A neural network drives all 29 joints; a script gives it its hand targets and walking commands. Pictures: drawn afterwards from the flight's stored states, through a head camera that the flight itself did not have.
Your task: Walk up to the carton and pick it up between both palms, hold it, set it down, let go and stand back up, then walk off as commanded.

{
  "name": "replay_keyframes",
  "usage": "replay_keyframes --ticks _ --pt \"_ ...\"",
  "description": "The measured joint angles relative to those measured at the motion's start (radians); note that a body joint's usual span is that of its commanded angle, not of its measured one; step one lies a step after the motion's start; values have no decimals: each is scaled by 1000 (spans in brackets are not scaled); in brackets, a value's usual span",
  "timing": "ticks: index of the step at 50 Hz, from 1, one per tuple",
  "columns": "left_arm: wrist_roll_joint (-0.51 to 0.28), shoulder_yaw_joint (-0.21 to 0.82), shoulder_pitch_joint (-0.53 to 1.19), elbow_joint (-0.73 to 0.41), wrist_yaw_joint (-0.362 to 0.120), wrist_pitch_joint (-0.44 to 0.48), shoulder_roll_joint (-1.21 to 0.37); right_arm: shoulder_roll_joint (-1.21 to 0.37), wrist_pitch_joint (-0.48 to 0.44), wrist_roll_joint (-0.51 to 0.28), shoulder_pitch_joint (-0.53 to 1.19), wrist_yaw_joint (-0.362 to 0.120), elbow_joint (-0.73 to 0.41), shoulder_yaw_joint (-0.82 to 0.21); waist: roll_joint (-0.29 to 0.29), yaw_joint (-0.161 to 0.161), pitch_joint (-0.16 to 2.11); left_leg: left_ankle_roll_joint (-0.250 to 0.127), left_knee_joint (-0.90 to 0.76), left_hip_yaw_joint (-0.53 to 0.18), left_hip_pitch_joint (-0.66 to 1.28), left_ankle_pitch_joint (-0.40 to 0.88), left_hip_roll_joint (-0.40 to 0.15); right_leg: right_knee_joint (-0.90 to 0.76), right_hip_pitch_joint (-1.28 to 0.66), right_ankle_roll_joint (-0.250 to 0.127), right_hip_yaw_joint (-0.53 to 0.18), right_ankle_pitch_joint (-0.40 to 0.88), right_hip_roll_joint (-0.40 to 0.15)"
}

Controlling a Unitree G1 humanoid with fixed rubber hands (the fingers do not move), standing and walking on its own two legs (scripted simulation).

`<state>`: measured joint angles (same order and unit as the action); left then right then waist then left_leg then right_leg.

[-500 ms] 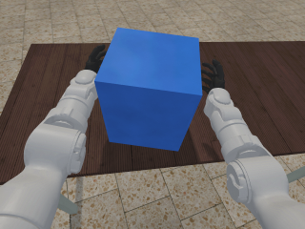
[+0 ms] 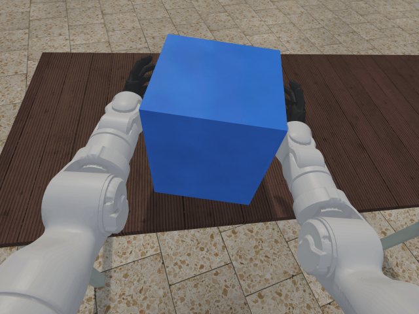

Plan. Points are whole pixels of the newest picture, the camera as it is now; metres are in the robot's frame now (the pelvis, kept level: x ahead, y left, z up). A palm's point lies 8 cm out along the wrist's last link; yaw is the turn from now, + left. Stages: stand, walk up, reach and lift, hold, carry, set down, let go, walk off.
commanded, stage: reach and lift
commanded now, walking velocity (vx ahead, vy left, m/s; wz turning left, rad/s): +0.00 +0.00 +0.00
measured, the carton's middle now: (212, 127) +0.45 -0.04 +0.08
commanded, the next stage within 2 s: none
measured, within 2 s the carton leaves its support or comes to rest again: leaves its support in 1.28 s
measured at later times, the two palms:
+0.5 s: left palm (132, 100) +0.49 +0.11 +0.12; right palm (289, 130) +0.41 -0.18 +0.11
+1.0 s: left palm (132, 101) +0.49 +0.11 +0.12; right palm (289, 131) +0.41 -0.18 +0.11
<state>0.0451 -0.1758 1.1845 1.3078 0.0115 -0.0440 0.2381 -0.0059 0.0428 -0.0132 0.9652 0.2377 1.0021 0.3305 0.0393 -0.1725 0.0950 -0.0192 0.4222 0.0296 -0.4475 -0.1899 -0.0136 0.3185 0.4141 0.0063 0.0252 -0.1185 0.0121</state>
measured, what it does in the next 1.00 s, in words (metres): stands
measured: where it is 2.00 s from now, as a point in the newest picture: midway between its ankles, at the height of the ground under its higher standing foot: outside the picture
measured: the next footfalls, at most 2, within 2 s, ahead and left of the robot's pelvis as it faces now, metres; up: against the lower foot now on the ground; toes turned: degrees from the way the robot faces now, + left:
none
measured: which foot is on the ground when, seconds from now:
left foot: down 0.00-1.00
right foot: down 0.00-1.00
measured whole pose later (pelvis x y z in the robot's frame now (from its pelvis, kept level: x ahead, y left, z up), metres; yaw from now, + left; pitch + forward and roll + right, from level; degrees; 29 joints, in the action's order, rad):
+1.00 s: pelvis +0.03 +0.01 +0.01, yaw -1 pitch +1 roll -1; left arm 0.33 -0.45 0.92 0.86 -0.11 -0.14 0.04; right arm -0.16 -0.09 0.29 0.72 0.10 0.71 0.54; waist 0.04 -0.11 -0.08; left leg -0.03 0.30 0.08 -0.10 -0.21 0.00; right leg 0.21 0.09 0.01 0.07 -0.14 -0.01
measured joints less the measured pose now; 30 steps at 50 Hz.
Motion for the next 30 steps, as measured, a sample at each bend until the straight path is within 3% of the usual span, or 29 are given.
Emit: replay_keyframes --ticks 4,10,14,21,30 --pt "80 -79 -18 -29 -6 5 -26 -33 -26 98 -16 -39 -26 106 5 4 -27 -5 -24 6 49 4 9 -13 -43 6 -4 -1 -9" --pt "268 -293 -66 -113 -58 9 -108 -119 -52 302 -88 -123 -168 291 6 47 -88 -14 -89 30 175 10 21 -46 -147 15 -23 -4 -21" --pt "287 -315 -139 -199 -85 3 -152 -154 -81 382 -154 -159 -245 321 -12 61 -91 -13 -111 35 230 2 22 -68 -201 15 -12 -10 -24" --pt "295 -336 -200 -289 -113 -36 -182 -167 -89 393 -211 -156 -283 284 -16 65 -131 -13 -127 38 315 -16 16 -100 -293 13 -2 -20 -19" --pt "296 -311 -244 -389 -131 -62 -194 -176 -99 324 -243 -149 -312 237 0 62 -166 -9 -125 44 349 -29 7 -93 -322 10 18 -26 -15"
